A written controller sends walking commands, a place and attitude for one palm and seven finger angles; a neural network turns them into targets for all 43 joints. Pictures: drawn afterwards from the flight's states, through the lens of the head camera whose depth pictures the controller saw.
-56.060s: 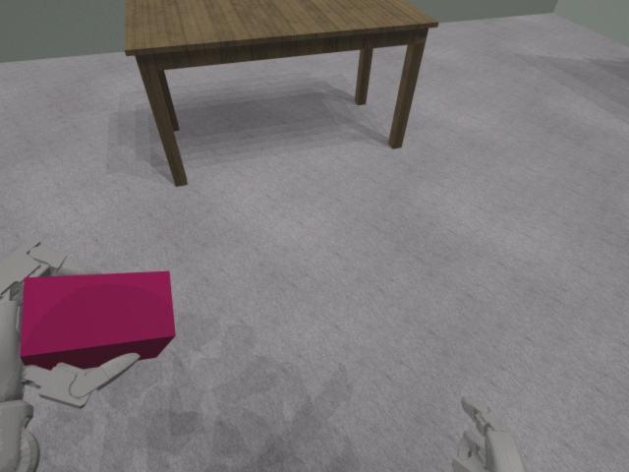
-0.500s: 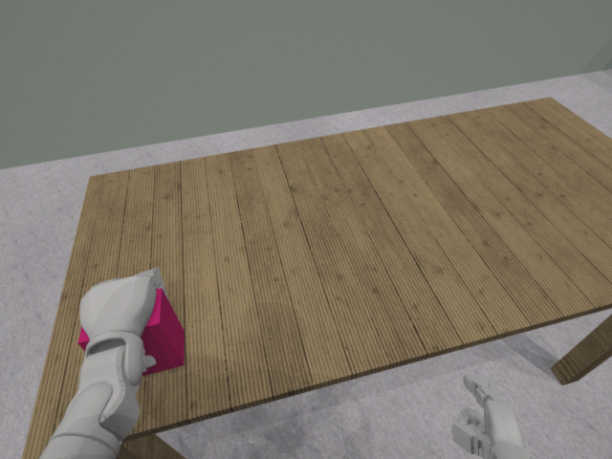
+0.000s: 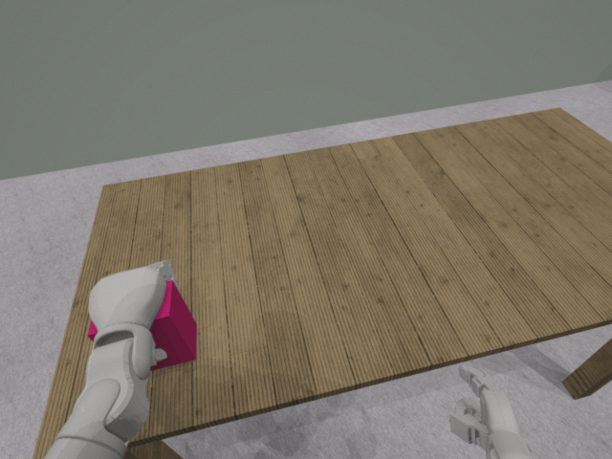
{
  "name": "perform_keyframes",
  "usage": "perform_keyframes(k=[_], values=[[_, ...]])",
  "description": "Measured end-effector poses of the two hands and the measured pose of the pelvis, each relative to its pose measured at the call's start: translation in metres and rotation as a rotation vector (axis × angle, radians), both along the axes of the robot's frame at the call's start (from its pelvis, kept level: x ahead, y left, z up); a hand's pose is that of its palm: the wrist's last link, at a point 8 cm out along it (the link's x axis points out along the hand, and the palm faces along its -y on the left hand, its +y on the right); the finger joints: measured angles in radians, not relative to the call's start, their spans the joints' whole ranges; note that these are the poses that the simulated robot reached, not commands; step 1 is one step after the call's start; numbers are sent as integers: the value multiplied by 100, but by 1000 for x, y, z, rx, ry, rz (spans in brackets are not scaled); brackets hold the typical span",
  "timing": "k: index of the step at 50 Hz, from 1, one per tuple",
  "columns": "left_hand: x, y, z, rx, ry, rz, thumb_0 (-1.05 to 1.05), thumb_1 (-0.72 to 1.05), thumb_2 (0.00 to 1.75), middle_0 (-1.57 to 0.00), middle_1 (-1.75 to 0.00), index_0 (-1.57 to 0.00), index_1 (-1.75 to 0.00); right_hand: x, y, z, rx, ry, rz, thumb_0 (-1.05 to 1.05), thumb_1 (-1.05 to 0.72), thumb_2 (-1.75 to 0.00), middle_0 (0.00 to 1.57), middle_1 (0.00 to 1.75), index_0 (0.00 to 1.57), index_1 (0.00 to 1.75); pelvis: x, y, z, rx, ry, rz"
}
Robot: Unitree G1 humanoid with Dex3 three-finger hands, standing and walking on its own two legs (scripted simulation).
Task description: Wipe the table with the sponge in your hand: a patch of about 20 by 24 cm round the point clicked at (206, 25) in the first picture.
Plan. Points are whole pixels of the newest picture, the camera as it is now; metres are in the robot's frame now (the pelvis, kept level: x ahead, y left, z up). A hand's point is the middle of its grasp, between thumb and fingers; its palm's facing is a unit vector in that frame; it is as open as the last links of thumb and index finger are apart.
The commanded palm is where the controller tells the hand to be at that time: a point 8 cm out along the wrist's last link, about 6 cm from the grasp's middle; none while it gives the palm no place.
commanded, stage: lift the sponge slowly off the table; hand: left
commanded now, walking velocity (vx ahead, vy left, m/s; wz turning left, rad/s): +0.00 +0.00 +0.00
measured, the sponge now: (153, 336) +0.26 +0.28 +0.00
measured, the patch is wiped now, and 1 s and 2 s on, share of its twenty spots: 1.00 1.00 1.00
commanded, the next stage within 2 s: bring the sponge back beside the body in 0.68 s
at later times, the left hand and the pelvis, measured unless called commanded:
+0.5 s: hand (148, 300) +0.27 +0.26 +0.07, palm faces +0.02 -0.10 -0.99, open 10.3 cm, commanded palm +0.24 +0.26 +0.14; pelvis +0.00 -0.01 +0.00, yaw +0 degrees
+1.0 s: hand (145, 304) +0.26 +0.26 +0.08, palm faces +0.04 -0.10 -0.99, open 10.3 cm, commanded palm +0.23 +0.26 +0.15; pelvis +0.00 +0.00 +0.00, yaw +0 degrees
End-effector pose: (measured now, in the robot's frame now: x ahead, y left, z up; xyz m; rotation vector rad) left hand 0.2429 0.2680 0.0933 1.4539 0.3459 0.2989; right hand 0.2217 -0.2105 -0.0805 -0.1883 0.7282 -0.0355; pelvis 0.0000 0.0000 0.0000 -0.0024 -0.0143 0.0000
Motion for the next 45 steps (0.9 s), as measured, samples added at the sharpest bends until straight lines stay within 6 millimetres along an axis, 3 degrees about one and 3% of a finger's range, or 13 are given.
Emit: perform_keyframes(k=[10,20,25,45], values=[[2,-14,12,-11,-10,-38,-1,-52,104,-69,-132,-72,-133,0,-3,0,7,3,8,1,-91,-90,20,30,21,31,2,-3,2,0,-16,-3],[5,-5,27,2,-23,2,-1,-52,104,-69,-132,-72,-133,0,-4,0,9,6,15,1,-91,-90,20,30,21,31,1,-6,3,0,-26,1],[4,-10,34,-6,-32,-19,-1,-52,104,-69,-132,-72,-133,0,-4,0,12,4,17,1,-91,-90,20,30,21,31,2,-6,3,0,-29,1],[-1,-11,36,-17,-19,-39,-1,-52,104,-69,-131,-72,-133,0,-3,1,8,8,22,1,-91,-90,20,30,20,30,0,-6,4,0,-33,-1]])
